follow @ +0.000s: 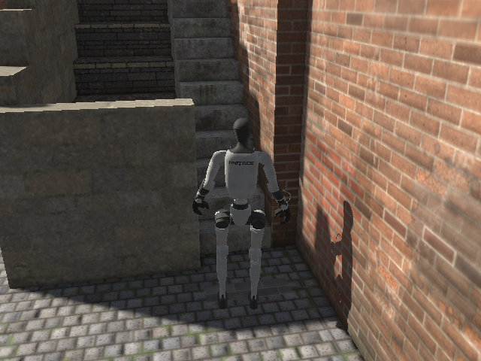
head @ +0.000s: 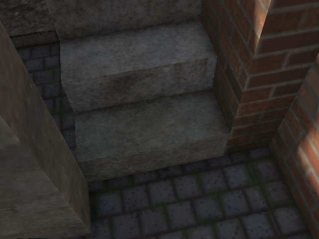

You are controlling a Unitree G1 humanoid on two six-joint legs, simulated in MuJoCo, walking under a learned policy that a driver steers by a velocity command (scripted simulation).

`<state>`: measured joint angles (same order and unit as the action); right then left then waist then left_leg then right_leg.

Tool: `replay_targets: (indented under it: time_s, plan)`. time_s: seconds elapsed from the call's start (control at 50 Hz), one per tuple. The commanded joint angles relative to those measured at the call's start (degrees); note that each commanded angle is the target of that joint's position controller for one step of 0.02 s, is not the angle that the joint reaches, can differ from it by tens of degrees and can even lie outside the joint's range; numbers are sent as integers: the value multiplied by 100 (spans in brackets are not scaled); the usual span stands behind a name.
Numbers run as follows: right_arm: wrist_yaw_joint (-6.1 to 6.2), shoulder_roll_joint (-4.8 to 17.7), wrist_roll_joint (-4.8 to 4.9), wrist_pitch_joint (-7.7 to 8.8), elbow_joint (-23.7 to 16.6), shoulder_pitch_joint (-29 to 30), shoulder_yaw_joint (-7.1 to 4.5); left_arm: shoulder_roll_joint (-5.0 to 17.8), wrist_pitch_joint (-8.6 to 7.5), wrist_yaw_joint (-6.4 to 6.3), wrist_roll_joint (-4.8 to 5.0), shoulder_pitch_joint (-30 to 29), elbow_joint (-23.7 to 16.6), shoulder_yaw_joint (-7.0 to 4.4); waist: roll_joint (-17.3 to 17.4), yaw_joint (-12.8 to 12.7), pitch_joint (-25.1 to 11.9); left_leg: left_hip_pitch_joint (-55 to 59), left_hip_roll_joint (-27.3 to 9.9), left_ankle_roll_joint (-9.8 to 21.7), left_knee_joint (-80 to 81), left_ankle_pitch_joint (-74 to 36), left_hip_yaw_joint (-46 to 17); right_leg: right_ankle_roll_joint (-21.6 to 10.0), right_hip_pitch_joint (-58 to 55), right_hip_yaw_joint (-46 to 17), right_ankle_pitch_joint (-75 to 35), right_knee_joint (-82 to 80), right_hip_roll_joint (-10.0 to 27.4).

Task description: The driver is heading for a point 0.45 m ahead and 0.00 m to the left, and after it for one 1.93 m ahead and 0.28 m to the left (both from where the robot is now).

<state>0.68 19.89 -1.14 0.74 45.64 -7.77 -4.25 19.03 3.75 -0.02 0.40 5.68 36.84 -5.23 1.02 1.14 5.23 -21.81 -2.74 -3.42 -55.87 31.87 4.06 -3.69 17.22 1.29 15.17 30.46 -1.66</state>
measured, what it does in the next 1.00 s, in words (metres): steps to the right: left foot, then right foot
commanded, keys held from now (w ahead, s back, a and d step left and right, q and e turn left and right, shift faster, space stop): w+e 0.12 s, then w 0.58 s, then w+q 0.30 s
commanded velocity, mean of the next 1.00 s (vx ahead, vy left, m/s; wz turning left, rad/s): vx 0.02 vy -0.10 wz -0.12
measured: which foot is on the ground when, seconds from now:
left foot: up 0.00-0.28, down 0.30-0.66, up 0.68-1.00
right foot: down 0.00-0.30, up 0.32-0.64, down 0.66-1.00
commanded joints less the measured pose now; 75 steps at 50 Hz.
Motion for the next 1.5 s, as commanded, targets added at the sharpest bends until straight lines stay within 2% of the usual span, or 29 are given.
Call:
replay_targets:
  time_s: [0.02,0.06,0.14,0.2,0.28,0.3,0.32,0.34,0.36,0.42,0.46,0.54,0.62,0.66,0.68,0.7,0.76,0.82,1.0,1.12,1.16,1.18,1.2,1.22,1.24,1.28,1.32,1.46,1.5]
  plan:
    - [49,660,4,134,-503,211,-96,996,-276,-120,66,-222,-426,-264,-376,4,-846,-1566,-65,-165,-785,-98,-679,-1281,-1511,-1883,-3118,-1011,1433]
    - [139,734,-86,126,-429,-136,-116,929,-200,-153,35,-156,-415,-236,-650,156,-960,-1044,79,-282,-682,-525,-536,-1217,-1013,-1624,-3295,-965,1157]
    - [200,306,100,81,-438,-220,31,971,-129,-170,-78,97,-475,-258,-691,-31,-1064,-719,188,-302,449,-750,-506,-1255,-910,-1731,-2087,-1067,1028]
    - [192,337,67,100,-498,-54,73,949,-74,-143,-141,198,-546,-207,-837,-235,-985,-165,278,-170,1238,-763,-389,-1241,-699,-1926,-1407,-1084,1030]
    - [174,482,112,264,-388,-466,18,773,-51,-85,-46,75,-554,-63,-838,35,-896,981,302,162,2928,-1873,-286,-890,-419,-2053,-1013,-737,858]
    - [155,606,8,314,-381,-609,-5,520,-49,-116,-2,226,-451,43,-546,133,-842,1647,-16,340,3474,-2328,-571,-537,16,-1937,-505,-486,626]
    - [172,989,-121,319,-477,-739,-55,174,-58,-121,-105,428,-448,154,629,51,-1072,2424,-1401,801,3626,-3446,-1934,-83,717,-1309,881,877,14]
    - [181,1269,-165,349,-497,-592,-139,702,-114,-130,-39,-39,-696,-6,1504,202,-633,1804,-2421,2104,3942,-4181,-3627,329,1531,-968,2396,2317,-667]
    - [224,1080,-47,406,-561,-487,-91,1087,-156,-117,-87,197,-539,-134,787,149,-703,1744,-2468,2341,3908,-4222,-3498,487,1615,-1459,2152,3443,-524]
    - [256,761,137,333,-547,-151,-17,915,-83,-138,-38,685,-147,-134,563,-77,-416,1745,-1567,1582,3613,-3849,-1988,875,1759,-1231,1295,3842,-263]
    - [255,659,74,221,-508,-197,40,543,-49,-104,10,556,-147,-5,866,45,-426,1616,-1187,1485,3646,-3888,-1425,1086,1358,-718,1056,3243,-242]
    - [243,1069,94,90,-482,-245,-100,200,-87,-70,-65,124,-324,195,1180,307,-473,1497,-1130,1417,3592,-4092,-1178,1134,627,-103,1017,1497,87]
    - [225,1196,209,-21,-527,-138,-142,454,-167,-9,-26,820,-28,95,1066,23,-646,1233,-1143,1290,3311,-3612,-1251,867,-440,192,-301,-242,24]
    - [185,755,126,79,-366,-484,16,771,-186,-20,-26,1280,163,-34,412,-152,-738,653,-764,837,2694,-2539,-972,477,-1498,-216,-960,-1004,255]
    - [137,291,-117,127,-547,-517,160,1298,-137,-78,-168,1469,108,-97,-1244,-62,-1042,-342,-29,359,1015,45,-412,-128,-2258,-1831,-3085,-842,1603]
    - [182,455,30,177,-813,-87,105,1442,-143,-21,-306,1556,193,-124,-1898,-211,-1042,-930,345,224,-289,1056,-395,-1181,-1575,-2391,-2598,-1189,1947]
    - [186,732,252,197,-563,6,-18,765,-343,-9,-235,990,266,32,-874,-104,-504,-1370,227,410,-1066,273,-832,-954,-1469,-1545,-1788,-1330,1494]
    - [166,564,177,148,-516,-91,28,606,-350,-117,-274,837,384,109,-813,22,-547,-872,280,288,-748,-415,-665,-978,-1266,-971,-2771,-1362,1419]
    - [-76,361,76,110,-996,420,132,1077,-286,-365,-166,781,561,-59,-602,-154,-510,-550,159,232,1092,-767,-371,-1106,-1579,-1063,-2277,-1517,1952]
    - [-258,292,178,46,-1071,95,99,1093,-315,-378,-49,432,520,-73,-401,-7,-830,458,307,441,2317,-1239,11,-805,-1434,-487,-2652,-946,1843]
    - [-227,517,150,42,-1071,-257,-39,1008,-397,-335,22,557,601,-45,-278,183,-912,1475,423,700,3291,-2159,-127,-308,-863,-36,-2051,-243,1445]
    - [-149,992,192,-10,-1076,-565,-184,715,-448,-275,-94,513,434,35,395,208,-895,2258,-332,1056,3521,-3459,-1266,176,82,536,-728,1024,899]
    - [-132,1528,-4,5,-1236,-625,-272,479,-521,-242,-302,19,-72,138,1574,239,-844,2523,-1821,2430,3821,-4509,-3995,710,1839,252,2305,2319,-91]
    - [-114,1105,-14,80,-1336,-417,-165,892,-558,-174,-177,-46,-12,-17,573,243,-1002,2430,-1940,2750,3781,-4968,-3828,816,1935,-689,2480,3486,71]
    - [-82,969,48,127,-1432,-80,-121,1021,-533,-109,-73,166,66,-51,444,-7,-933,2225,-1702,2522,3705,-5310,-3156,818,1972,-755,2033,3841,201]
    - [-88,1065,113,92,-1483,139,-183,1055,-419,-196,-140,245,131,-83,11,-193,-711,1941,-1112,1914,3456,-5194,-2442,888,1992,-675,1270,3714,338]
    - [-49,965,70,-8,-1500,51,-129,864,-376,-229,-138,293,119,-33,219,-239,-867,1321,-754,1811,3509,-5255,-2099,1012,1336,-544,905,3726,202]
    - [64,989,106,-253,-1370,-332,-197,605,-462,-273,48,-178,-96,38,682,38,-954,1665,-448,1634,3507,-3678,-2554,995,1011,-583,589,1492,-42]
    - [7,1083,23,-246,-1324,-371,-237,721,-516,-243,-27,-98,-24,24,743,10,-900,1457,-308,1517,3552,-2905,-2724,906,516,-630,629,888,-121]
